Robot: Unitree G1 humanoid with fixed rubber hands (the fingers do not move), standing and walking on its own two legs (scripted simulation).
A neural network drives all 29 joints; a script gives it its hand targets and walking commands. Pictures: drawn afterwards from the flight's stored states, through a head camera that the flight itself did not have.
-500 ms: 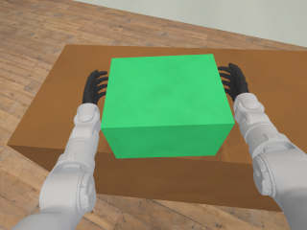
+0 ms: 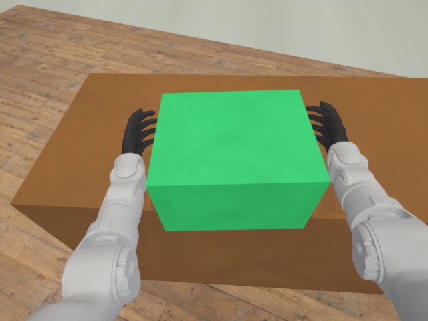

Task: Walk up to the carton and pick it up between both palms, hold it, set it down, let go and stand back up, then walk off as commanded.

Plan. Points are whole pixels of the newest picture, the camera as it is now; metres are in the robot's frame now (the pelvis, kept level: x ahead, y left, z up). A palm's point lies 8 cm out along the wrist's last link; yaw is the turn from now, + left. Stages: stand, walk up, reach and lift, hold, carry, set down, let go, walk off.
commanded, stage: reach and lift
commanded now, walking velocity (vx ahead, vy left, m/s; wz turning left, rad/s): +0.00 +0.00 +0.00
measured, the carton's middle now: (232, 160) +0.43 +0.03 +0.02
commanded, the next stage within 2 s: none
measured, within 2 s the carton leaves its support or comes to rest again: neither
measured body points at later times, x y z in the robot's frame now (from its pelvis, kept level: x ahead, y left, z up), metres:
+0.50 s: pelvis +0.00 +0.00 +0.00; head +0.01 +0.01 +0.45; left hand +0.41 +0.22 +0.11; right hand +0.44 -0.17 +0.12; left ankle +0.02 +0.12 -0.74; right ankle -0.01 -0.10 -0.74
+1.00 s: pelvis -0.02 +0.00 +0.00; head -0.05 +0.02 +0.45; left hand +0.38 +0.21 +0.16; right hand +0.40 -0.18 +0.15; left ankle +0.02 +0.12 -0.74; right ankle -0.01 -0.10 -0.74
